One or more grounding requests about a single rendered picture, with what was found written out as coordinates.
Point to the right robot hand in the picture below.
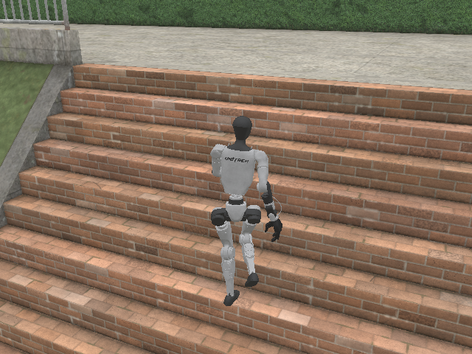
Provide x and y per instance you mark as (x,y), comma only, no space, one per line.
(277,228)

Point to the right robot forearm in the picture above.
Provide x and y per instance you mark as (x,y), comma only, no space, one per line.
(269,204)

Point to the robot left thigh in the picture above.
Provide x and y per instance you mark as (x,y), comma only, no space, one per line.
(224,230)

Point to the humanoid robot torso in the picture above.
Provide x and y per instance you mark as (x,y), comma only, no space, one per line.
(237,171)

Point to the left robot upper arm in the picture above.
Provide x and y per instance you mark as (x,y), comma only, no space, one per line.
(216,159)

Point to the right robot upper arm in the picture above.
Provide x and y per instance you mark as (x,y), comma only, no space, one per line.
(262,170)

